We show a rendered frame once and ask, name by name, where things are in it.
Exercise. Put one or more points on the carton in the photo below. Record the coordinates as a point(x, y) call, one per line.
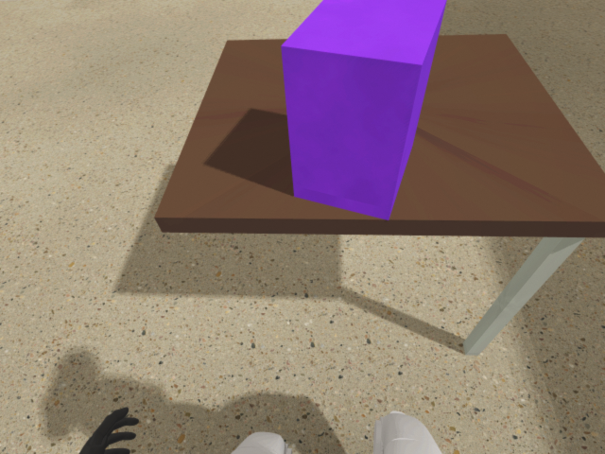
point(355, 74)

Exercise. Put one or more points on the robot left hand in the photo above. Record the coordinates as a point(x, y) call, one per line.
point(102, 437)

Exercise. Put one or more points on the table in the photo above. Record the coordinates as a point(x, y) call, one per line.
point(493, 155)

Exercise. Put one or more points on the robot thigh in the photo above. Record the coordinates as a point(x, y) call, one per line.
point(398, 433)
point(263, 443)

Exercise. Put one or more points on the left robot thigh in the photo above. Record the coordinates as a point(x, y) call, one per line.
point(263, 443)

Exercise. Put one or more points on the right robot thigh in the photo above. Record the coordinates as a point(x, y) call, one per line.
point(398, 433)

